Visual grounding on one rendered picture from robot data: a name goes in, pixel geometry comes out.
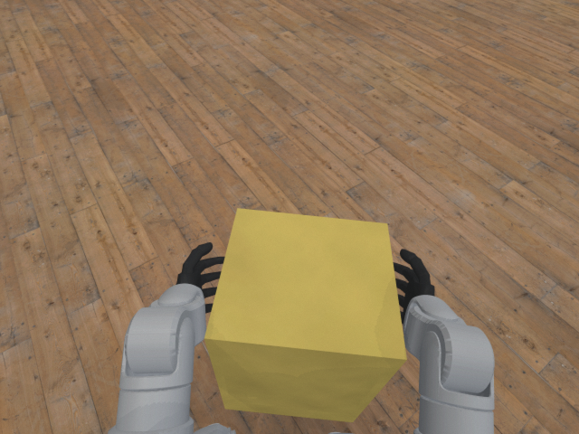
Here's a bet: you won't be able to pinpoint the left robot forearm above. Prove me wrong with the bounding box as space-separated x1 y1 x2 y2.
108 284 206 434

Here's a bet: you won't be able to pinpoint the right robot forearm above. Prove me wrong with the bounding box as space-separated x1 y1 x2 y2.
403 295 495 434

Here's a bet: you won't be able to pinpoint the carton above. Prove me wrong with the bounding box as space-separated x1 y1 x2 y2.
204 208 407 422

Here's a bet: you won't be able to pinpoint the robot left hand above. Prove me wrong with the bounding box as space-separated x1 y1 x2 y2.
176 242 225 313

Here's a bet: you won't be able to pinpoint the robot right hand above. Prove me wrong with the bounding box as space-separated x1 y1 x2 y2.
394 249 434 324

